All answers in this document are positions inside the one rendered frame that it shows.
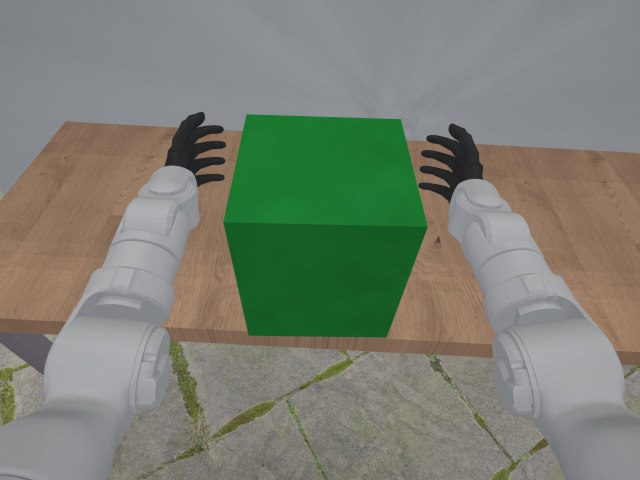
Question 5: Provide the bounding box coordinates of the carton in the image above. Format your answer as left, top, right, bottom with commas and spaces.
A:
223, 114, 428, 338

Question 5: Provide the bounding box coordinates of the robot right hand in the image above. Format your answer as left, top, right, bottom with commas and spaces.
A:
418, 124, 483, 205

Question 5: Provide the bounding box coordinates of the left robot forearm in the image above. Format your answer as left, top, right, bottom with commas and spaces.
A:
43, 166, 200, 399

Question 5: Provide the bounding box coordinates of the robot left hand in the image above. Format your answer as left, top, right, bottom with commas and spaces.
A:
164, 112, 226, 187

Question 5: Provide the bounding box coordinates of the robot left upper arm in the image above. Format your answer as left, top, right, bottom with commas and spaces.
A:
0, 315, 170, 480

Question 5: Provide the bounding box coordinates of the right robot forearm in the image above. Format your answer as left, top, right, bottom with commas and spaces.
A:
447, 179, 625, 400

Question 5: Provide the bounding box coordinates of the robot right upper arm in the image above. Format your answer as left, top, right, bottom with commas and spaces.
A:
492, 317, 640, 480

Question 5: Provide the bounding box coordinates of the table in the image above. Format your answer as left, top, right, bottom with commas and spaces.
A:
0, 121, 640, 375

